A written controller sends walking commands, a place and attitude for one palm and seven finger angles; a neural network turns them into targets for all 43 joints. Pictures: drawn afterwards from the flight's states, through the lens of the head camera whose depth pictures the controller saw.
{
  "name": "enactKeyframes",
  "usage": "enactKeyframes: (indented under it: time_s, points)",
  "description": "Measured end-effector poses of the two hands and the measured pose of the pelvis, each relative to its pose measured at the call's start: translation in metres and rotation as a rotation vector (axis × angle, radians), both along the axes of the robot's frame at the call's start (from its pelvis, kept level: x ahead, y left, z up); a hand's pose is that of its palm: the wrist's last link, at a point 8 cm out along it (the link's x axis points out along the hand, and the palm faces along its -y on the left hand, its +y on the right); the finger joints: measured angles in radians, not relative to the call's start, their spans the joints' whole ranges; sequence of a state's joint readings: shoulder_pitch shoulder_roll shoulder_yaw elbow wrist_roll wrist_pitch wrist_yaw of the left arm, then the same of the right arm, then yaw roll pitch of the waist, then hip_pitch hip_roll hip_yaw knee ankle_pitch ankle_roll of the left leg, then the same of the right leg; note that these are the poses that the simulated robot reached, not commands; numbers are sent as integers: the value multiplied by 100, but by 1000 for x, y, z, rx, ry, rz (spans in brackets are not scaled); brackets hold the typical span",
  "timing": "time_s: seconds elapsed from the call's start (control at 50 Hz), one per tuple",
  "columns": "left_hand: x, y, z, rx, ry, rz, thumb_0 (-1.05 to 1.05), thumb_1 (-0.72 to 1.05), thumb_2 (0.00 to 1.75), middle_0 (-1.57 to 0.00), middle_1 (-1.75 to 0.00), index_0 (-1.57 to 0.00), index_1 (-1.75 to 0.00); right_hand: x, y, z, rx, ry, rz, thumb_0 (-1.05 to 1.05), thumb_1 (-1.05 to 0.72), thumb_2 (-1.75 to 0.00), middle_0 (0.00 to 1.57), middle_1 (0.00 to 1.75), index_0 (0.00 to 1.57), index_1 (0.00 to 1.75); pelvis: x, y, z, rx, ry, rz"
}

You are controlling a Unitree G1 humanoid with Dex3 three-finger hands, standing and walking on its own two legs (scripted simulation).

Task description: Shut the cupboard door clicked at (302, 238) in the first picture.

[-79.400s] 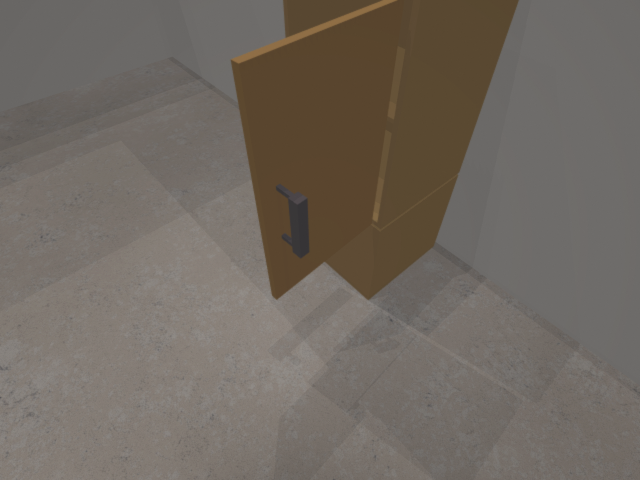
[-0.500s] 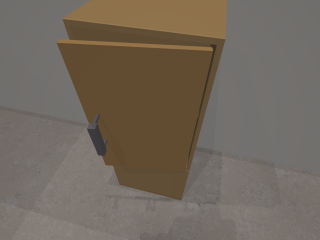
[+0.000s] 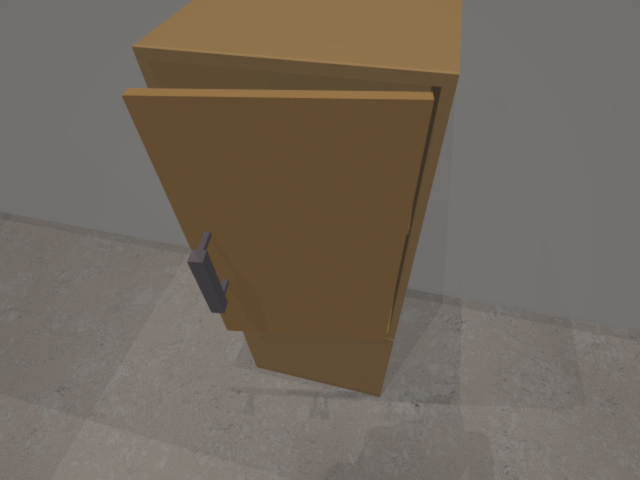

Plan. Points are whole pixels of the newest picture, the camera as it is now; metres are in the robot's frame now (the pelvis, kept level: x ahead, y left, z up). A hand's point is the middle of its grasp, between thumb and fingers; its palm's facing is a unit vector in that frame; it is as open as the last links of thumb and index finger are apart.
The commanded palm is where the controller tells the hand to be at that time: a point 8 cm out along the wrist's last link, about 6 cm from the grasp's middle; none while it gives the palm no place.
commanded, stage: look again from close up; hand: left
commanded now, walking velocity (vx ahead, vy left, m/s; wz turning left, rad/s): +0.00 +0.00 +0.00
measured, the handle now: (212, 273) +0.45 +0.22 -0.07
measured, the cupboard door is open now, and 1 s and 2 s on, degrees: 10 10 10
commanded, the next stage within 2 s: raise the hand and make a fist in 0.54 s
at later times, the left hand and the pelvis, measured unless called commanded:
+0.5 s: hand out of the picture +0.03 +0.16 -0.17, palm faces +0.00 -0.98 -0.21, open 7.3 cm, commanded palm none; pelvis +0.03 -0.01 +0.00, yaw +0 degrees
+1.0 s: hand (232, 450) +0.17 +0.13 -0.05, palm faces -0.09 -1.00 +0.00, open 6.4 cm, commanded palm +0.14 +0.21 -0.07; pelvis -0.03 -0.04 -0.08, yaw +1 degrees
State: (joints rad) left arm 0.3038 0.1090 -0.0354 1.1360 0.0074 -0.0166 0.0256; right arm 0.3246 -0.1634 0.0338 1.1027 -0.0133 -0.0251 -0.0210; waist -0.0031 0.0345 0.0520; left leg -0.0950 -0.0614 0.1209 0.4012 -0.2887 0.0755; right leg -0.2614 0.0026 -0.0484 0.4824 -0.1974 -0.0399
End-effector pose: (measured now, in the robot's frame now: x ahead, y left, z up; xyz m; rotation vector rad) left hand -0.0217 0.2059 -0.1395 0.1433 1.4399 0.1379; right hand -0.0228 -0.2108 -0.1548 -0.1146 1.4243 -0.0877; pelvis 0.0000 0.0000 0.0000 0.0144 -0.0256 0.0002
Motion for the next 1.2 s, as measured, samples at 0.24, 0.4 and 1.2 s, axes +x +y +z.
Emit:
enactKeyframes:
  time_s: [0.24,0.4,1.2]
  points:
    - [24,-1,-3,8,1,-11,2,93,90,-20,-30,-20,-30,5,1,2,-1,39,-23,1,-90,-90,20,30,20,30,16,-7,0,-5,2,-3]
    - [39,1,-2,23,-15,-9,2,93,90,-20,-30,-20,-30,16,-2,2,-5,40,-22,1,-90,-90,20,30,20,30,25,-10,0,-5,3,-1]
    - [128,6,65,-75,-1469,-146,2,90,90,-54,-67,-54,-67,202,-42,7,-116,-962,283,1,-90,-90,20,30,20,30,-63,-37,-121,-37,274,54]
